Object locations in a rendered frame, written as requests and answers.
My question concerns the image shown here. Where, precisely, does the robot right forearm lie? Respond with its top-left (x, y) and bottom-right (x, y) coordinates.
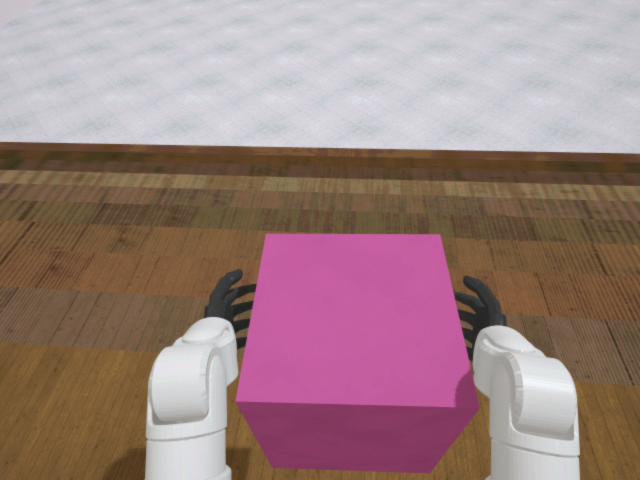
top-left (473, 326), bottom-right (580, 480)

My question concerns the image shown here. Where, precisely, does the robot left forearm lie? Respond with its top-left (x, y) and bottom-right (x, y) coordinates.
top-left (144, 317), bottom-right (239, 480)

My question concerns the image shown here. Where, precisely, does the carton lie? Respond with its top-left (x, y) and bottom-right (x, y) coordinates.
top-left (235, 234), bottom-right (480, 473)

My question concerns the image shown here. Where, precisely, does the right robot hand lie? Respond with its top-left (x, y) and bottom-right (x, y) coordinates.
top-left (453, 276), bottom-right (507, 362)

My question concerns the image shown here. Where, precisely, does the left robot hand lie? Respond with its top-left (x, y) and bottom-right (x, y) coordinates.
top-left (203, 269), bottom-right (257, 350)

